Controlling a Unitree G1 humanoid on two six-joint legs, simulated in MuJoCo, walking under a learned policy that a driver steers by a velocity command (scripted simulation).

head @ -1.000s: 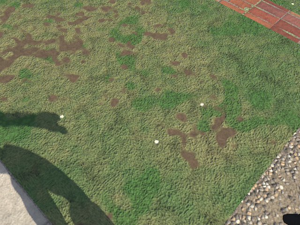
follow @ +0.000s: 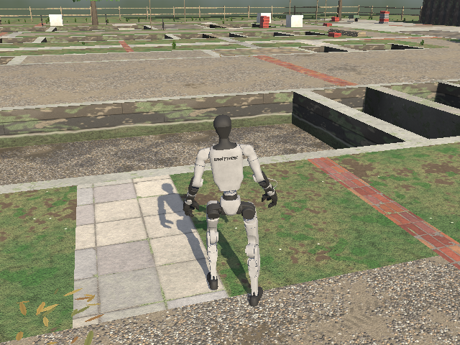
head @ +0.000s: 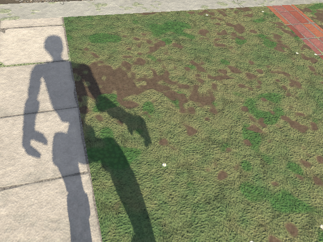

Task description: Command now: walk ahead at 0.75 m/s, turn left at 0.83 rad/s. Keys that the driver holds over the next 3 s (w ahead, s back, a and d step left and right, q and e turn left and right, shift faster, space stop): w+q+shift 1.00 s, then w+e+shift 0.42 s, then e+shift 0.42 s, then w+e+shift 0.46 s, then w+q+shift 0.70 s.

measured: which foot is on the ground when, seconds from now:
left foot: up 0.00-0.02, down 0.04-0.50, up 0.52-0.92, down 0.94-1.00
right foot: down 0.00-0.04, up 0.06-0.46, down 0.48-0.94, up 0.96-1.00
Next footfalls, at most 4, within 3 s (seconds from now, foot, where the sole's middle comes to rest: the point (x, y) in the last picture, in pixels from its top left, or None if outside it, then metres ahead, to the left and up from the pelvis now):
0.04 left None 0.08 0.12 -0.76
0.48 right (134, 227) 0.59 0.07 -0.76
0.94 left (28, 189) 0.74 0.54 -0.76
1.42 right None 1.12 0.87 -0.76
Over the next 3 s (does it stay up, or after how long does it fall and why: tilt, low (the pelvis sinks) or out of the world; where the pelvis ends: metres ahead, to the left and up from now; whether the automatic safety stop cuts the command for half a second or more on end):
stays up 1.85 0.91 -0.03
